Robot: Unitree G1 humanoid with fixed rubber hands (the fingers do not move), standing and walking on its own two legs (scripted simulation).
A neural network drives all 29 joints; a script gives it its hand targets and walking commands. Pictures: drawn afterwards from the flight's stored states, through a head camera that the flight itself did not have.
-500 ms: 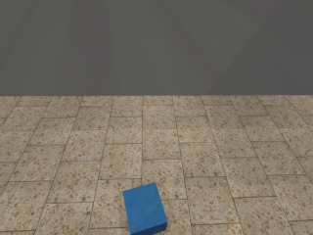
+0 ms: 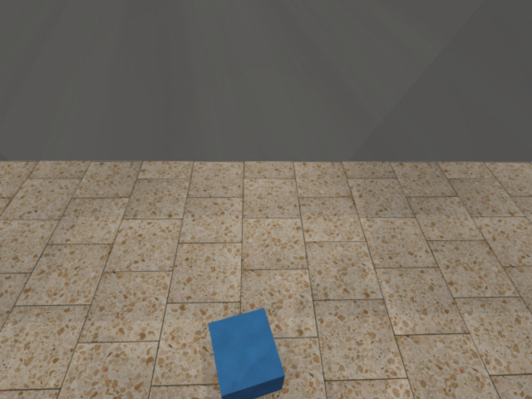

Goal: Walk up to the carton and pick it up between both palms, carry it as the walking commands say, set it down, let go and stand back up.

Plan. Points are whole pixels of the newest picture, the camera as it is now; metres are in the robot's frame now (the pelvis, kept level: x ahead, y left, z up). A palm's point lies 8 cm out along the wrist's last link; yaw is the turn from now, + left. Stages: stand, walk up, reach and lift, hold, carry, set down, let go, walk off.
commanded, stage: walk up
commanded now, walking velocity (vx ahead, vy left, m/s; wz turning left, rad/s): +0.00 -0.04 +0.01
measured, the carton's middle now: (245, 356) +0.43 +0.05 -0.69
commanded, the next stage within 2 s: none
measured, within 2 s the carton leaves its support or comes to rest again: neither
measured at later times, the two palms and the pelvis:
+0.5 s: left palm out of the picture -0.02 +0.24 -0.14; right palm out of the picture -0.01 -0.24 -0.14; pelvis +0.00 +0.00 +0.00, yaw +2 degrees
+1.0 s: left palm out of the picture -0.07 +0.18 -0.15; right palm out of the picture +0.16 -0.25 -0.12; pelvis +0.01 -0.04 +0.00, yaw +11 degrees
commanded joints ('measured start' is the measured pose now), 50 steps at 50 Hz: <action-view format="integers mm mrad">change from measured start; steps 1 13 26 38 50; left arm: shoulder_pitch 81 83 14 13 71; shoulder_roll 87 87 102 181 69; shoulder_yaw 14 15 65 31 13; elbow -11 -11 -143 -157 -77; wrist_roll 0 0 31 17 3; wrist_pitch -4 -4 44 4 15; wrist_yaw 2 2 -12 13 -6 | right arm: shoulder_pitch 61 59 123 -47 -87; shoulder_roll -87 -87 -299 -100 -151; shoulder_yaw -14 -14 -101 -30 -22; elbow -18 -19 -68 -167 -117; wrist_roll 0 0 -39 -9 -2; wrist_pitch -5 -5 5 24 -6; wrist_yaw -2 -2 -37 31 3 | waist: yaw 0 0 -45 -15 2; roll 1 1 239 -145 136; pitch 51 51 25 22 8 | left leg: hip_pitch -19 -21 -77 -252 68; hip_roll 65 65 402 -40 230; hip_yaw -26 -25 -543 9 -185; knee -52 -52 -208 467 -169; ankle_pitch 107 106 43 -276 475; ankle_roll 39 39 266 24 240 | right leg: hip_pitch -48 -47 -286 -76 -226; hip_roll -150 -152 -73 -288 -112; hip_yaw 108 104 142 111 78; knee -111 -111 515 -82 353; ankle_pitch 165 162 -220 460 -253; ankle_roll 9 9 83 -81 93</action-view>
